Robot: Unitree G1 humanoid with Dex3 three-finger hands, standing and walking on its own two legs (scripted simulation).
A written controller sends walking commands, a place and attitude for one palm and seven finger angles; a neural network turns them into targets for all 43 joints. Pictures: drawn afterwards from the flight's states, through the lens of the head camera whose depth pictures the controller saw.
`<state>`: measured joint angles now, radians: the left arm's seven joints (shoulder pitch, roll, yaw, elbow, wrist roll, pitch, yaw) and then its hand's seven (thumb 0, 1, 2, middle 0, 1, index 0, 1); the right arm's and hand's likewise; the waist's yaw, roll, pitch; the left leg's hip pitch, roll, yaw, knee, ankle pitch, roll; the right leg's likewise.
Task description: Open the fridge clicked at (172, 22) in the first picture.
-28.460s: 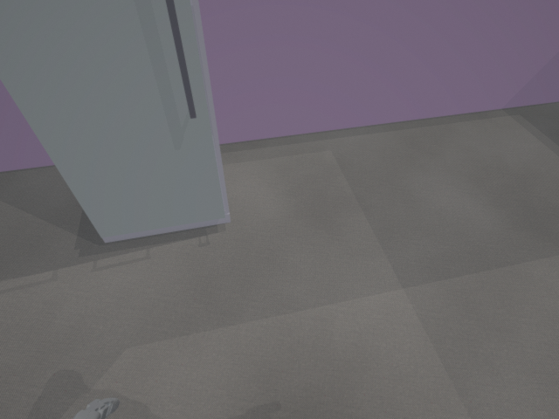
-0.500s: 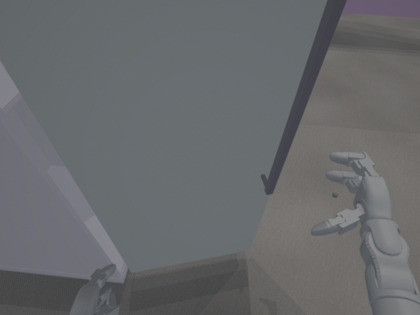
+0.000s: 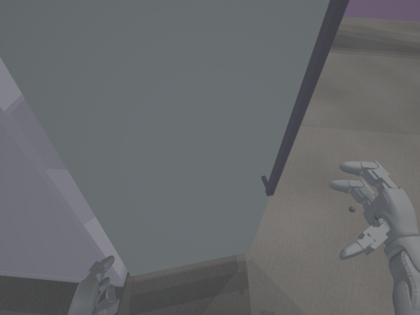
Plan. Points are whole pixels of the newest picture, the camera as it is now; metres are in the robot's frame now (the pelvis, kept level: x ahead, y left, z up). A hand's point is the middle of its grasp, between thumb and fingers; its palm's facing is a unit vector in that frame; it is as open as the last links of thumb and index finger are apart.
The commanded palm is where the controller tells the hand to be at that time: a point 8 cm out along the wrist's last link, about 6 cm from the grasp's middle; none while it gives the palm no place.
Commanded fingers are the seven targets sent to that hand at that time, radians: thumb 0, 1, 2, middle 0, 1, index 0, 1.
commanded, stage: draw the hand back to the body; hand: right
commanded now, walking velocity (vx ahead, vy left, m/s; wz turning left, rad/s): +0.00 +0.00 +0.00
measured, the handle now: (289, 120) +0.48 -0.14 +0.14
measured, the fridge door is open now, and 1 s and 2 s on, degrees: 73 73 73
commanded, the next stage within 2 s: step back with the hand held close in 1.44 s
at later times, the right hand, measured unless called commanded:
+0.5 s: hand (398, 230) +0.24 -0.26 +0.13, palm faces +0.25 +0.94 -0.24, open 14.0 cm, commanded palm +0.19 -0.30 +0.15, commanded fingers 0.00 0.08 -0.43 0.23 0.87 0.23 0.87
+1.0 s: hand out of the picture +0.22 -0.28 +0.17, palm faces +0.45 +0.81 -0.38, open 9.4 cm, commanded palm +0.16 -0.32 +0.19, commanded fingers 0.00 -0.83 -0.87 0.20 0.34 0.20 0.34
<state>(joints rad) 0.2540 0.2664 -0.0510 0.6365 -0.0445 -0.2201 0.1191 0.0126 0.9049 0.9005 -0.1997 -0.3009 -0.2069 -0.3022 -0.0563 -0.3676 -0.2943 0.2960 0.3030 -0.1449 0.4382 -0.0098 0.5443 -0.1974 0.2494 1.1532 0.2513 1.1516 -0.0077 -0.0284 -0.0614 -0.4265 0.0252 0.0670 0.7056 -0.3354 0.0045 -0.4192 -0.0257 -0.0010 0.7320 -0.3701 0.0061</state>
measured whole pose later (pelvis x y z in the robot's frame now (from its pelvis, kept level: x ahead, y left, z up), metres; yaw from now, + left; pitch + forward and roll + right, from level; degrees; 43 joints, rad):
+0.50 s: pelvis -0.01 -0.01 +0.01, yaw +0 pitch -1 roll +1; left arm 0.23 0.23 -0.05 0.61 -0.02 -0.27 0.10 0.01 0.90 0.90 -0.20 -0.30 -0.21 -0.30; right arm 0.21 -0.35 -0.28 -0.13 0.16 -0.04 0.08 -0.01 0.38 -0.28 0.25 1.06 0.25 1.06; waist -0.05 -0.03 -0.03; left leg -0.31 0.04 0.06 0.61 -0.29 -0.01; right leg -0.31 -0.01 -0.01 0.65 -0.33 -0.01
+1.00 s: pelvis +0.02 -0.02 +0.02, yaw +0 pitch -4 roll +0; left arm 0.22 0.23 -0.02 0.65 0.01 -0.18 0.08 0.01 0.90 0.90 -0.20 -0.30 -0.21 -0.30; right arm 0.40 -0.36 -0.32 -0.35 0.06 -0.05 -0.11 0.01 -0.48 -0.69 0.22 0.55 0.22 0.55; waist -0.08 -0.05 0.00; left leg -0.14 0.04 0.05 0.46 -0.26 -0.02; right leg -0.12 0.00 -0.02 0.48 -0.29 -0.01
